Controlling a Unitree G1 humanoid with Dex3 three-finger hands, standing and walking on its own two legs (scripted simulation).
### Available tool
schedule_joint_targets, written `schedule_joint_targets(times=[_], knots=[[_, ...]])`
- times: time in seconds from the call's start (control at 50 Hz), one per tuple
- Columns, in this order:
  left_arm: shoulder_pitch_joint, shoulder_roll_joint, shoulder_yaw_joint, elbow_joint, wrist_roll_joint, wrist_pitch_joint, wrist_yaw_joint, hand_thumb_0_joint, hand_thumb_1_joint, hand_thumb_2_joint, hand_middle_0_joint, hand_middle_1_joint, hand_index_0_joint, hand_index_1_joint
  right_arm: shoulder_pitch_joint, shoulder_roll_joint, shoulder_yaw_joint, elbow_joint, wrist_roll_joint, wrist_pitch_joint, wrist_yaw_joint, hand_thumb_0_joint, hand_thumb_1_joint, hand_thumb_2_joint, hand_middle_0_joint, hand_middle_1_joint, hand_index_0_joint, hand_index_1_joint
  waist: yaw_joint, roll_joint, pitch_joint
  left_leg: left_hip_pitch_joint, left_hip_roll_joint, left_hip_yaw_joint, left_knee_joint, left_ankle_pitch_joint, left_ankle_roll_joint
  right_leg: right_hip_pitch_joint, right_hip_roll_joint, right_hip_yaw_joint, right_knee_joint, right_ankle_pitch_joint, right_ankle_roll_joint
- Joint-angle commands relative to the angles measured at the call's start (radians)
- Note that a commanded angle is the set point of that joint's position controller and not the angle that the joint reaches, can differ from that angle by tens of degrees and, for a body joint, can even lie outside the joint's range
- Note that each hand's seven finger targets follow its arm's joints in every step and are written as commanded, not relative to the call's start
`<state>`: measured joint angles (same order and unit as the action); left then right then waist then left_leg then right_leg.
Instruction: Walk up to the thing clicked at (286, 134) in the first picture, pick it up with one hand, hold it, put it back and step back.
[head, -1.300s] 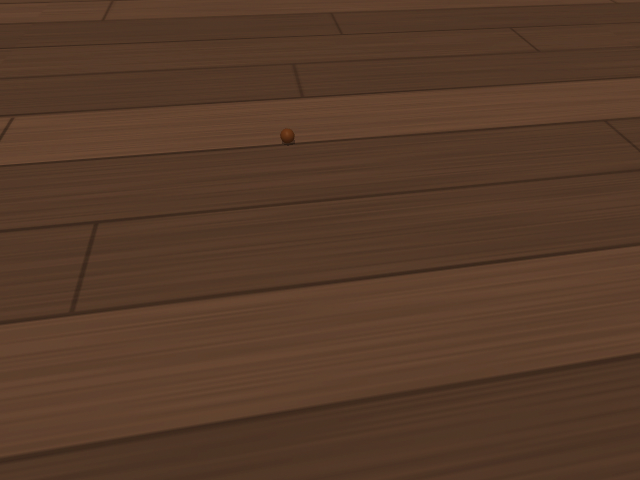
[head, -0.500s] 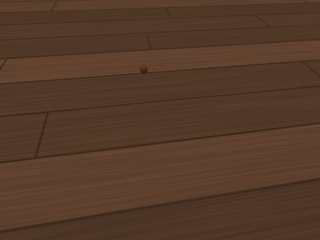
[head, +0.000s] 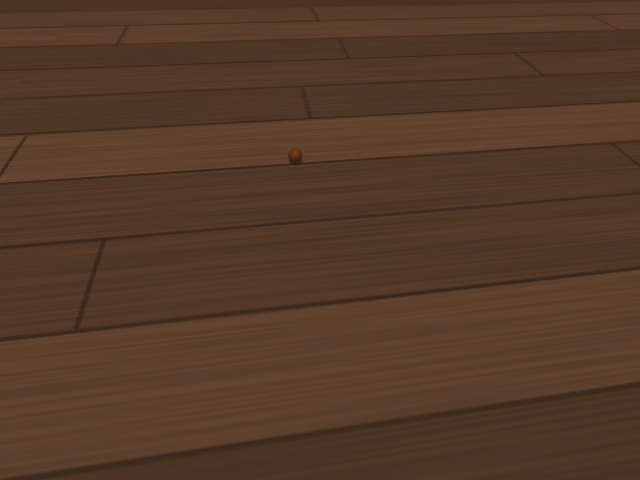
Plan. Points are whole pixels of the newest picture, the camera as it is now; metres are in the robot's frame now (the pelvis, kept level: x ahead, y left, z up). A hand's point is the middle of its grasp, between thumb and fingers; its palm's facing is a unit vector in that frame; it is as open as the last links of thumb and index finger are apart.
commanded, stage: walk up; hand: left
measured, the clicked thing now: (295, 155) +1.87 +0.13 -0.73
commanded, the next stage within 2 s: none
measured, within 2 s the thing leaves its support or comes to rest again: neither
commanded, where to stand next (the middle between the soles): +1.50 -0.08 m, yaw -3 degrees
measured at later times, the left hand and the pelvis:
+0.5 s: hand (175, 338) +0.40 +0.26 -0.14, palm faces -0.15 -0.93 -0.32, open 7.4 cm; pelvis +0.23 +0.01 -0.02, yaw -2 degrees
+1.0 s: hand (162, 280) +0.54 +0.33 -0.16, palm faces -0.06 -0.93 -0.36, open 7.4 cm; pelvis +0.51 +0.04 -0.02, yaw -3 degrees
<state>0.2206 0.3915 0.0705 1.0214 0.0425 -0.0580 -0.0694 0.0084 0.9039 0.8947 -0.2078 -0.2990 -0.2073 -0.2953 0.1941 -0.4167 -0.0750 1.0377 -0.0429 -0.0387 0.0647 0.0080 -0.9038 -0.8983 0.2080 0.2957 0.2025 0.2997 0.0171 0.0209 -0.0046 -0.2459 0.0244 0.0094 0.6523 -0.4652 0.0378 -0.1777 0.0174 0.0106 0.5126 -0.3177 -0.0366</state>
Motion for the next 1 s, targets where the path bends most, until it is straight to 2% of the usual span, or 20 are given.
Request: schedule_joint_targets(times=[0.0, 0.06, 0.08, 0.1, 0.12, 0.18, 0.22, 0.28, 0.4, 0.46, 0.48, 0.5, 0.52, 0.62, 0.72, 0.86, 0.92, 0.94, 0.96, 0.98], knots=[[-0.053, 0.332, 0.081, -0.126, 0.005, -0.020, 0.008, 0.000, 0.900, 0.900, -0.200, -0.300, -0.200, -0.300, -0.140, -0.204, -0.054, -0.159, 0.012, -0.051, 0.008, 0.000, -0.900, -0.900, 0.200, 0.300, 0.200, 0.300, 0.033, -0.187, 0.122, -0.301, 0.081, -0.064, 0.003, -0.055, -0.009, 0.094, -0.337, 0.464, -0.342, -0.386, -0.203], [-0.157, 0.269, 0.049, -0.169, -0.009, 0.000, -0.001, 0.000, 0.900, 0.900, -0.200, -0.300, -0.200, -0.300, 0.087, -0.216, -0.085, -0.086, 0.006, -0.065, -0.003, 0.000, -0.900, -0.900, 0.200, 0.300, 0.200, 0.300, -0.109, -0.081, 0.048, 0.245, 0.018, 0.019, -0.245, 0.150, -0.018, -0.244, -0.158, 0.143, -0.087, -0.268, -0.081], [-0.174, 0.197, 0.027, -0.196, -0.018, 0.003, -0.002, 0.000, 0.900, 0.900, -0.200, -0.300, -0.200, -0.300, 0.230, -0.296, -0.115, -0.053, -0.004, -0.069, -0.018, 0.000, -0.900, -0.900, 0.200, 0.300, 0.200, 0.300, -0.187, 0.207, 0.007, 0.505, 0.140, -0.267, -0.383, -0.138, 0.051, -0.547, -0.004, -0.009, 0.262, -0.265, -0.025], [-0.191, 0.166, 0.018, -0.211, -0.020, -0.004, 0.006, 0.000, 0.900, 0.900, -0.200, -0.300, -0.200, -0.300, 0.263, -0.382, -0.129, -0.069, -0.013, -0.077, -0.022, 0.000, -0.900, -0.900, 0.200, 0.300, 0.200, 0.300, -0.193, 0.286, 0.034, 0.539, 0.374, -0.642, -0.534, -0.398, 0.139, -0.741, 0.085, 0.009, 0.521, -0.254, -0.010], [-0.205, 0.237, 0.018, -0.210, -0.010, -0.014, 0.015, 0.000, 0.900, 0.900, -0.200, -0.300, -0.200, -0.300, 0.210, -0.368, -0.125, -0.100, 0.017, -0.079, -0.024, 0.000, -0.900, -0.900, 0.200, 0.300, 0.200, 0.300, -0.168, 0.096, 0.087, 0.465, 0.430, -0.659, -0.543, -0.279, 0.186, -0.730, -0.013, 0.139, 0.575, -0.193, -0.010], [-0.080, 0.253, 0.016, -0.137, -0.038, -0.022, 0.005, 0.000, 0.900, 0.900, -0.200, -0.300, -0.200, -0.300, 0.070, -0.248, -0.074, -0.144, 0.031, -0.081, -0.037, 0.000, -0.900, -0.900, 0.200, 0.300, 0.200, 0.300, -0.048, 0.024, 0.104, 0.335, 0.276, -0.291, -0.479, 0.071, 0.098, -0.582, -0.092, 0.141, 0.497, 0.013, 0.010], [-0.041, 0.249, 0.016, -0.122, -0.035, -0.014, -0.010, 0.000, 0.900, 0.900, -0.200, -0.300, -0.200, -0.300, 0.083, -0.232, -0.063, -0.155, 0.033, -0.080, -0.035, 0.000, -0.900, -0.900, 0.200, 0.300, 0.200, 0.300, -0.049, 0.089, 0.078, 0.323, 0.222, -0.138, -0.458, 0.323, 0.079, -0.519, -0.085, 0.079, 0.421, 0.072, 0.033], [-0.167, 0.219, 0.006, -0.188, -0.033, -0.008, -0.024, 0.000, 0.900, 0.900, -0.200, -0.300, -0.200, -0.300, 0.117, -0.236, -0.062, -0.167, 0.034, -0.076, -0.031, 0.000, -0.900, -0.900, 0.200, 0.300, 0.200, 0.300, -0.072, 0.096, 0.126, 0.293, 0.188, -0.046, -0.464, 0.503, 0.094, -0.488, -0.078, -0.008, 0.229, 0.123, 0.036], [-0.245, 0.189, 0.013, -0.214, -0.036, 0.004, -0.034, 0.000, 0.900, 0.900, -0.200, -0.300, -0.200, -0.300, 0.119, -0.270, -0.069, -0.193, 0.033, -0.065, -0.036, 0.000, -0.900, -0.900, 0.200, 0.300, 0.200, 0.300, -0.058, 0.108, 0.124, 0.146, 0.199, -0.008, -0.444, 0.535, 0.068, -0.212, -0.052, -0.099, 0.068, 0.285, -0.018], [0.001, 0.228, 0.050, -0.158, -0.037, 0.010, -0.015, 0.000, 0.900, 0.900, -0.200, -0.300, -0.200, -0.300, 0.106, -0.260, -0.064, -0.211, 0.025, -0.061, -0.045, 0.000, -0.900, -0.900, 0.200, 0.300, 0.200, 0.300, 0.088, 0.004, -0.055, 0.105, 0.143, 0.066, -0.042, 0.776, 0.058, 0.155, 0.008, -0.134, 0.057, 0.205, -0.055], [0.160, 0.280, 0.081, -0.129, -0.028, 0.007, 0.000, 0.000, 0.900, 0.900, -0.200, -0.300, -0.200, -0.300, 0.170, -0.216, -0.045, -0.207, 0.026, -0.058, -0.045, 0.000, -0.900, -0.900, 0.200, 0.300, 0.200, 0.300, 0.150, -0.103, -0.156, -0.040, 0.085, 0.086, 0.251, 0.629, 0.035, 0.378, -0.035, -0.028, 0.046, 0.068, -0.074], [0.256, 0.362, 0.109, -0.136, -0.013, 0.000, 0.014, 0.000, 0.900, 0.900, -0.200, -0.300, -0.200, -0.300, 0.235, -0.136, -0.020, -0.225, 0.046, -0.057, -0.041, 0.000, -0.900, -0.900, 0.200, 0.300, 0.200, 0.300, 0.156, -0.313, -0.229, -0.292, -0.055, 0.090, 0.584, 0.078, 0.010, 0.548, -0.343, 0.465, -0.088, -0.206, -0.180], [0.171, 0.393, 0.105, -0.172, -0.039, -0.009, 0.017, 0.000, 0.900, 0.900, -0.200, -0.300, -0.200, -0.300, 0.227, -0.216, -0.036, -0.223, 0.058, -0.054, -0.050, 0.000, -0.900, -0.900, 0.200, 0.300, 0.200, 0.300, 0.120, -0.219, -0.221, -0.385, -0.059, -0.036, 0.703, -0.046, 0.014, 0.494, -0.450, 0.758, -0.246, -0.312, -0.279], [-0.044, 0.255, 0.065, -0.209, -0.047, -0.038, 0.025, 0.000, 0.900, 0.900, -0.200, -0.300, -0.200, -0.300, 0.210, -0.216, -0.041, -0.171, 0.040, -0.045, -0.022, 0.000, -0.900, -0.900, 0.200, 0.300, 0.200, 0.300, -0.015, -0.083, 0.070, -0.259, 0.106, -0.087, 0.490, 0.193, 0.011, -0.061, -0.268, 0.274, -0.330, -0.202, -0.157], [-0.069, 0.282, 0.072, -0.254, -0.032, -0.059, 0.011, 0.000, 0.900, 0.900, -0.200, -0.300, -0.200, -0.300, 0.147, -0.196, -0.058, -0.206, 0.010, -0.029, 0.016, 0.000, -0.900, -0.900, 0.200, 0.300, 0.200, 0.300, -0.026, -0.153, 0.092, -0.253, 0.137, -0.007, 0.208, 0.218, -0.052, -0.174, -0.254, 0.160, -0.365, -0.242, -0.189], [0.029, 0.296, 0.067, -0.229, -0.031, -0.054, 0.003, 0.000, 0.900, 0.900, -0.200, -0.300, -0.200, -0.300, -0.024, -0.177, -0.059, -0.240, 0.016, -0.057, 0.028, 0.000, -0.900, -0.900, 0.200, 0.300, 0.200, 0.300, 0.033, -0.091, 0.085, -0.153, 0.101, 0.055, -0.057, 0.378, -0.041, -0.094, -0.215, 0.083, -0.278, -0.105, -0.155], [0.036, 0.280, 0.050, -0.232, -0.025, -0.049, 0.009, 0.000, 0.900, 0.900, -0.200, -0.300, -0.200, -0.300, 0.127, -0.220, -0.079, -0.196, 0.015, -0.071, 0.012, 0.000, -0.900, -0.900, 0.200, 0.300, 0.200, 0.300, -0.068, 0.008, -0.009, 0.152, 0.031, 0.080, -0.128, 0.269, -0.009, -0.128, -0.179, 0.025, 0.022, 0.216, -0.113], [0.074, 0.232, 0.034, -0.232, -0.030, -0.043, 0.016, 0.000, 0.900, 0.900, -0.200, -0.300, -0.200, -0.300, 0.280, -0.272, -0.100, -0.158, -0.001, -0.079, -0.002, 0.000, -0.900, -0.900, 0.200, 0.300, 0.200, 0.300, -0.131, 0.152, -0.098, 0.329, 0.083, -0.013, -0.193, 0.136, 0.037, -0.213, -0.105, -0.040, 0.335, 0.256, -0.075], [0.113, 0.143, 0.007, -0.246, -0.049, -0.041, 0.023, 0.000, 0.900, 0.900, -0.200, -0.300, -0.200, -0.300, 0.344, -0.357, -0.121, -0.167, -0.017, -0.085, -0.019, 0.000, -0.900, -0.900, 0.200, 0.300, 0.200, 0.300, -0.135, 0.353, -0.154, 0.478, 0.352, -0.451, -0.284, 0.023, 0.113, -0.451, 0.020, -0.037, 0.611, -0.118, -0.014], [0.121, 0.241, 0.023, -0.233, -0.047, -0.036, 0.037, 0.000, 0.900, 0.900, -0.200, -0.300, -0.200, -0.300, 0.289, -0.396, -0.127, -0.191, 0.028, -0.081, -0.021, 0.000, -0.900, -0.900, 0.200, 0.300, 0.200, 0.300, -0.126, 0.211, -0.156, 0.444, 0.446, -0.680, -0.400, -0.052, 0.210, -0.536, 0.030, 0.070, 0.691, -0.207, -0.025]])
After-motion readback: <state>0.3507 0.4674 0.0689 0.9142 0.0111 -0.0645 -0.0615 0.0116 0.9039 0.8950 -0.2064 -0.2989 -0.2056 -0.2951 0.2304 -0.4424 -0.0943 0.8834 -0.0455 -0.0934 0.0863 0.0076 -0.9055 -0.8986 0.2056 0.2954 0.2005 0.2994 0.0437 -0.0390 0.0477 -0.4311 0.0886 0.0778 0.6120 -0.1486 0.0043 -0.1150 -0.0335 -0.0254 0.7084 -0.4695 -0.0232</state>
